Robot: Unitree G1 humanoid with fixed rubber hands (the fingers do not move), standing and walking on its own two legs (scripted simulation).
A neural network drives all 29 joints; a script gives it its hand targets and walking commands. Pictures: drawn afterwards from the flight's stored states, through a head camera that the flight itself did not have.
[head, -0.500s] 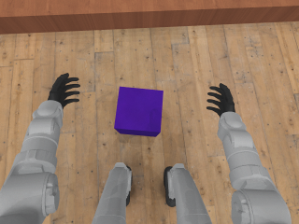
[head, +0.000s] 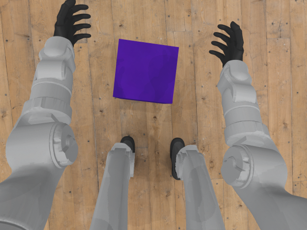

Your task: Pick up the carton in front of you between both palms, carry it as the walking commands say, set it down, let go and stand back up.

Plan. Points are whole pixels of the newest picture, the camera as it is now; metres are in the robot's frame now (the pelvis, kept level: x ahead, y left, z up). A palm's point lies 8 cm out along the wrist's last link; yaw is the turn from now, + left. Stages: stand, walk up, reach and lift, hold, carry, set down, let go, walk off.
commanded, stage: reach and lift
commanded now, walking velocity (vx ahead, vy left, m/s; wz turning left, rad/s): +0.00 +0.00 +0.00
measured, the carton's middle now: (145, 76) +0.49 +0.04 -0.48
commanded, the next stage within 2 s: none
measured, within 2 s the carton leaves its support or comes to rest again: leaves its support in 1.48 s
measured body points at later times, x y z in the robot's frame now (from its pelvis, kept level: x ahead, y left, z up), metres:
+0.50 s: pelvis -0.04 -0.02 -0.20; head +0.32 +0.01 +0.06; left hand +0.51 +0.22 -0.37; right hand +0.49 -0.16 -0.37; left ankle +0.07 +0.11 -0.58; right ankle +0.07 -0.15 -0.57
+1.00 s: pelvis -0.04 -0.01 -0.24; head +0.33 +0.03 +0.01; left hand +0.51 +0.21 -0.42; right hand +0.50 -0.14 -0.42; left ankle +0.07 +0.11 -0.58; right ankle +0.07 -0.15 -0.57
